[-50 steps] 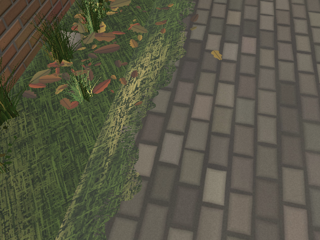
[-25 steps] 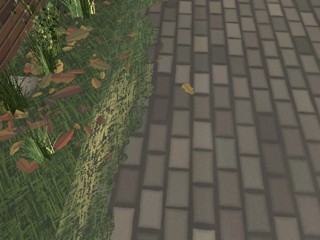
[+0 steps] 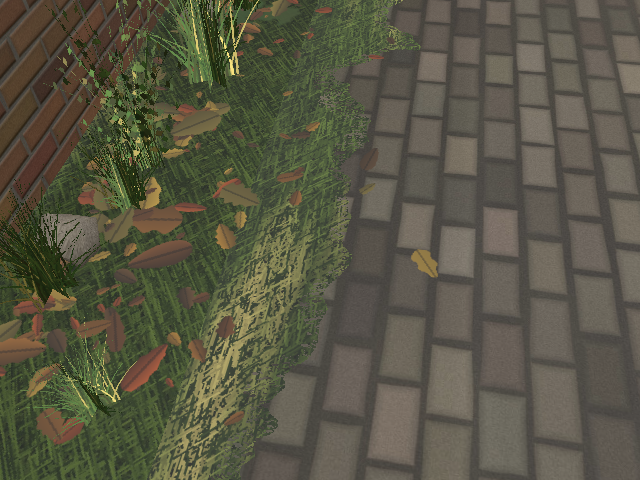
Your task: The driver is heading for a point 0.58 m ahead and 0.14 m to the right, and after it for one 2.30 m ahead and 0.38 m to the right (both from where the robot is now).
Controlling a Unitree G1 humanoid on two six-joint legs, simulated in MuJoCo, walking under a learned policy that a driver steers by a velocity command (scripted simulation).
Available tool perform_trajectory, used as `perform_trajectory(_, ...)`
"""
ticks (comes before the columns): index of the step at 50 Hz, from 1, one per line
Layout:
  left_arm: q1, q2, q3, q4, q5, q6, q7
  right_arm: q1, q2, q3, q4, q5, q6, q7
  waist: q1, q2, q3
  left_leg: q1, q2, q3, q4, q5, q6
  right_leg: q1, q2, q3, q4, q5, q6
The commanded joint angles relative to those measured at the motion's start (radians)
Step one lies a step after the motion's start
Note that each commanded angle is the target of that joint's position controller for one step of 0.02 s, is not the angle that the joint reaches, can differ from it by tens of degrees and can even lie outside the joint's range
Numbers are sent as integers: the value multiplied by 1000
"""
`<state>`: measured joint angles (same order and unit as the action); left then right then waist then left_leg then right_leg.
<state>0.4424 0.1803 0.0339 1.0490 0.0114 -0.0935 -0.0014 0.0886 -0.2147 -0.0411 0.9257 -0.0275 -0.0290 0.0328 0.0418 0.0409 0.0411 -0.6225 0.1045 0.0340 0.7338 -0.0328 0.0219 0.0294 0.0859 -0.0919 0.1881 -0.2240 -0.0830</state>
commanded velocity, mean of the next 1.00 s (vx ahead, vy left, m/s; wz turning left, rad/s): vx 0.44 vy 0.00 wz -0.38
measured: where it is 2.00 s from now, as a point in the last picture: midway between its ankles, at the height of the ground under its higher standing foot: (374, 448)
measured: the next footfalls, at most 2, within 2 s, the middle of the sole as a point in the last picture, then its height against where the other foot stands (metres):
left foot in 0.16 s outside the picture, level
right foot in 0.72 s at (396, 466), level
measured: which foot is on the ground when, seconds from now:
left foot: up 0.00-0.14, down 0.16-0.74, up 0.76-1.00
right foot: down 0.00-0.16, up 0.18-0.70, down 0.72-1.00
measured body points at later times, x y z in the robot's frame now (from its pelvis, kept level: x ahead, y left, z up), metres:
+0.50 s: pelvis +0.27 +0.05 +0.00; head +0.29 +0.05 +0.45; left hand +0.40 +0.28 -0.14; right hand +0.22 -0.20 -0.14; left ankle +0.23 +0.11 -0.74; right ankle +0.37 -0.12 -0.67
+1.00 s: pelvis +0.50 -0.04 +0.00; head +0.54 -0.07 +0.44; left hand +0.65 +0.20 -0.13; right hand +0.52 -0.33 -0.13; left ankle +0.64 +0.10 -0.66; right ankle +0.48 -0.07 -0.75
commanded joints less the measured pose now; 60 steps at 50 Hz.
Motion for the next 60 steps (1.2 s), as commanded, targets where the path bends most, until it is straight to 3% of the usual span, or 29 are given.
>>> perform_trajectory(1,62,135,22,-16,4,-9,9,-126,-39,2,-86,4,-15,-2,11,-104,66,-6,-34,42,-95,31,12,-10,-281,126,-57,409,-114)
perform_trajectory(5,55,152,27,1,16,-1,22,-123,-61,-7,-104,4,-29,-7,-16,-107,62,54,-68,48,-175,-86,66,94,-321,116,41,621,-102)
perform_trajectory(7,23,167,31,1,17,4,22,49,-85,-24,-51,2,-41,-20,-93,-108,-28,280,-133,76,-235,-134,105,85,-300,86,252,859,-76)
perform_trajectory(8,15,154,26,-4,10,6,19,223,-116,-40,5,-11,-53,-30,-160,-71,-120,524,-114,49,-280,-91,135,-27,-256,62,457,779,-56)
perform_trajectory(9,36,95,7,-43,-16,3,10,386,-211,-65,29,-39,-61,-44,-193,53,-258,831,143,-254,-303,-195,204,-306,-179,22,783,408,-24)
perform_trajectory(10,135,48,4,-40,-35,8,9,391,-268,-79,27,-30,-51,-34,-144,204,-350,965,364,-666,-433,-212,307,-575,-9,42,1074,-332,-5)
perform_trajectory(11,37,144,32,-39,-10,18,15,293,-206,-68,13,3,-41,-30,-124,28,-231,836,303,-590,-460,-307,265,-632,-81,155,1122,-246,-22)
perform_trajectory(12,-32,131,33,-60,-7,14,9,192,-138,-48,-5,8,-45,-28,-91,3,-95,674,267,-437,-503,-292,226,-635,-121,155,1082,-146,-25)
perform_trajectory(13,-54,105,32,-59,-5,16,5,147,-90,-35,-8,5,-53,-26,-66,-14,-35,573,219,-327,-544,-226,183,-601,-154,152,1029,-86,-24)
perform_trajectory(15,-25,75,32,-48,17,42,-8,149,-48,-21,11,10,-66,-36,-24,23,-3,467,159,-177,-583,-128,130,-527,-179,145,975,-42,-6)
perform_trajectory(20,-152,58,36,-101,17,78,-28,246,-79,-26,44,13,-94,-44,-18,18,28,495,133,-6,-607,65,110,-654,-195,113,914,88,19)
perform_trajectory(25,-332,45,22,-173,12,74,-42,304,-73,-18,60,12,-93,-52,-49,18,63,545,104,114,-601,197,87,-688,-176,47,657,231,29)
perform_trajectory(29,-444,43,11,-225,18,72,-47,377,-94,-21,85,10,-83,-66,-79,20,75,663,138,170,-565,338,86,-666,-145,-33,495,215,-3)
perform_trajectory(32,-419,66,20,-232,22,72,-46,374,-120,-27,88,5,-68,-77,-48,47,42,746,160,217,-438,673,79,-581,-84,-78,451,98,-57)
perform_trajectory(34,-307,94,36,-204,23,72,-39,350,-150,-37,78,0,-52,-81,6,72,-25,767,170,236,-241,873,86,-456,-20,-99,439,-12,-107)
perform_trajectory(35,-213,118,49,-179,25,67,-35,342,-165,-42,69,1,-43,-77,42,69,-80,736,173,234,-76,839,87,-342,7,-89,397,-41,-134)
perform_trajectory(36,-69,162,72,-138,35,59,-24,314,-172,-44,49,6,-39,-68,119,18,-148,600,155,246,176,649,61,-129,-11,-17,293,-18,-175)
perform_trajectory(37,-28,270,102,-138,46,56,-10,329,-89,-29,-1,20,-42,-58,97,-155,-235,265,47,241,537,-40,13,139,-288,360,273,22,-272)
perform_trajectory(38,-61,330,112,-165,20,66,-10,286,-98,-34,-74,30,-51,-46,59,-219,-290,-26,-158,62,783,-553,-28,260,-463,834,137,275,-409)
perform_trajectory(39,-93,303,105,-162,0,72,-2,187,-118,-35,-87,22,-58,-46,55,-60,-176,-103,-69,-56,755,-444,-22,174,-434,635,136,438,-367)
perform_trajectory(40,-148,252,92,-166,-6,67,3,188,-108,-29,-92,31,-67,-48,17,-36,-90,-72,-39,-51,677,-365,-23,46,-403,506,140,616,-323)
perform_trajectory(41,-197,210,80,-174,-9,64,5,211,-107,-33,-74,23,-63,-53,-30,21,-40,-12,-13,-52,590,-341,-29,-58,-339,400,133,707,-265)
perform_trajectory(43,-234,171,64,-187,-19,55,8,244,-102,-35,-73,-13,-23,-54,-76,-7,-43,91,-4,-53,488,-325,-53,-170,-258,293,127,790,-211)
perform_trajectory(45,-205,203,68,-184,-14,45,6,240,-84,-32,-90,-12,7,-50,-86,-34,-72,101,-19,-39,427,-302,-74,-185,-223,265,144,903,-198)
perform_trajectory(47,-171,228,73,-188,-9,47,8,203,-85,-29,-113,-8,19,-48,-73,-59,-96,72,-27,-29,370,-253,-85,-169,-200,256,163,955,-173)
perform_trajectory(51,-113,231,72,-203,-10,70,17,81,-113,-26,-169,-2,32,-49,-26,-102,-107,2,-33,-40,271,-179,-90,-113,-186,301,188,892,-122)
perform_trajectory(54,-79,240,74,-214,-5,85,25,10,-126,-21,-202,4,36,-52,2,-113,-97,-34,-45,-60,199,-163,-83,-56,-202,364,207,835,-113)
perform_trajectory(60,-91,181,42,-208,19,86,34,38,-113,-3,-180,9,22,-51,6,-124,-71,135,-76,-31,-22,-195,-13,-32,-229,326,245,880,-103)
Keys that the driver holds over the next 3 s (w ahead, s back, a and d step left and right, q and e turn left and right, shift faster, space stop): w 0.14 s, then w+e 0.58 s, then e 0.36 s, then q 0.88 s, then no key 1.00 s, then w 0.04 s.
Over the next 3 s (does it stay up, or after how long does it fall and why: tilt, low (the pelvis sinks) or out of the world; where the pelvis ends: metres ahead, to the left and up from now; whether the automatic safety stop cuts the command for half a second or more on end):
stays up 0.56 -0.05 0.00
